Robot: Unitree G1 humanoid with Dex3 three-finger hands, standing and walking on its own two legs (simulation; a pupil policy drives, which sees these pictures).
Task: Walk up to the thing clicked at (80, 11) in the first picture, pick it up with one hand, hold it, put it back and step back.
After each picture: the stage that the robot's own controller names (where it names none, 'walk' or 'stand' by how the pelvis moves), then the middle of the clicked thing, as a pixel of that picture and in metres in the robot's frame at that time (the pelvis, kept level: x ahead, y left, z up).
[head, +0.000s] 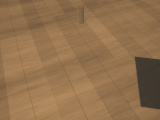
stand; (81, 14) +1.90 +0.00 -0.66
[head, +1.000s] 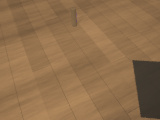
walk; (73, 17) +1.74 +0.21 -0.65
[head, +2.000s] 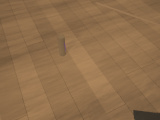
walk; (61, 45) +1.20 +0.26 -0.63
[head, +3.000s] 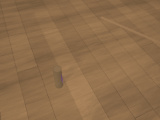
walk; (58, 77) +0.79 +0.21 -0.63
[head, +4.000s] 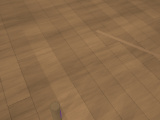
walk; (56, 113) +0.50 +0.17 -0.64
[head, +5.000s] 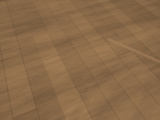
stand; out of the picture +0.38 +0.16 -0.65
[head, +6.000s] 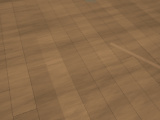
stand; out of the picture +0.40 +0.15 -0.65
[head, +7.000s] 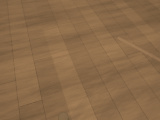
stand; out of the picture +0.41 +0.13 -0.65
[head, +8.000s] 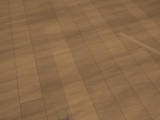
stand; out of the picture +0.41 +0.16 -0.64
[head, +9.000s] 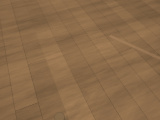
stand; out of the picture +0.42 +0.17 -0.65
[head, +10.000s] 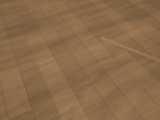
stand; out of the picture +0.40 +0.20 -0.65
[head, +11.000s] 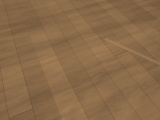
stand; out of the picture +0.38 +0.18 -0.66
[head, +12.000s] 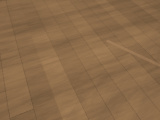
stand; out of the picture +0.38 +0.17 -0.66
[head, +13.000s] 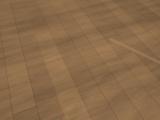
go down; out of the picture +0.40 +0.16 -0.66
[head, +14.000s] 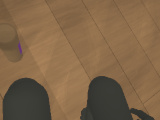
go down; (10, 46) +0.46 +0.24 -0.23
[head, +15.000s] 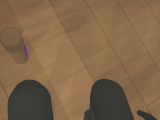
close in; (16, 49) +0.46 +0.24 -0.24
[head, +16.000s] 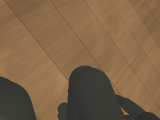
close in; out of the picture +0.43 +0.29 -0.16
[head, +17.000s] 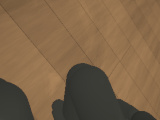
lift; out of the picture +0.42 +0.29 -0.16
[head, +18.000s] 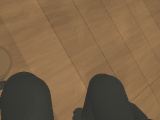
lift; out of the picture +0.32 +0.26 -0.09
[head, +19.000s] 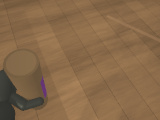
lift; (31, 85) +0.31 +0.16 +0.08
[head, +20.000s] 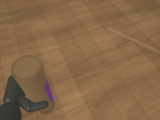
hold; (38, 90) +0.30 +0.15 +0.05
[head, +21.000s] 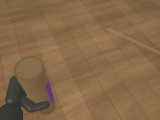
hold; (39, 90) +0.30 +0.15 +0.05
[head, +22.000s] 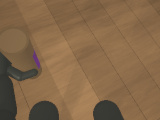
crouch; (25, 59) +0.40 +0.18 -0.02
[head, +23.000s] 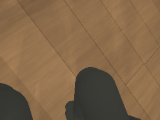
lower; out of the picture +0.43 +0.28 -0.13
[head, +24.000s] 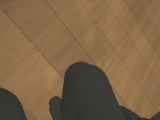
lower; out of the picture +0.43 +0.30 -0.16
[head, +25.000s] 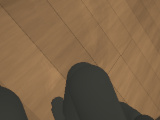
lower; out of the picture +0.43 +0.30 -0.15
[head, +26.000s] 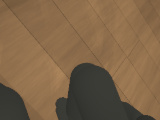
lower; out of the picture +0.42 +0.30 -0.15
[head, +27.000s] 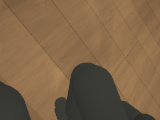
rest; out of the picture +0.41 +0.29 -0.16
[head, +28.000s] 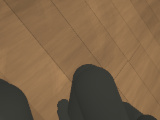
withdraw; out of the picture +0.41 +0.27 -0.17
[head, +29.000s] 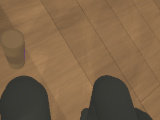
stand; (15, 52) +0.43 +0.24 -0.21
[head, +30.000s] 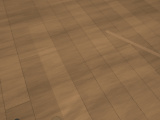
stand; out of the picture +0.37 +0.14 -0.58
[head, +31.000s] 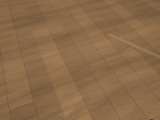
stand; out of the picture +0.39 +0.16 -0.60
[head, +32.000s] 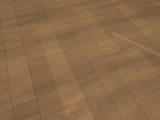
stand; out of the picture +0.39 +0.16 -0.61
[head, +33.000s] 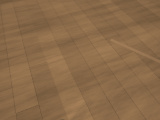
walk; out of the picture +0.40 +0.16 -0.65
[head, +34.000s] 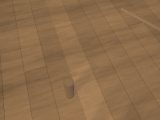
walk; (69, 89) +0.55 +0.11 -0.63
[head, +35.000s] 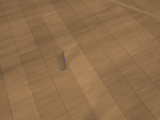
walk; (61, 60) +0.86 +0.21 -0.62
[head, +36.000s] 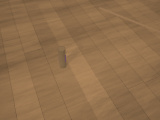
stand; (62, 57) +1.04 +0.17 -0.64
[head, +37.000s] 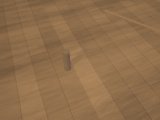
stand; (66, 60) +1.03 +0.17 -0.66
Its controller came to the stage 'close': yes
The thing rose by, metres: 0.68
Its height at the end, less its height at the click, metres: +0.00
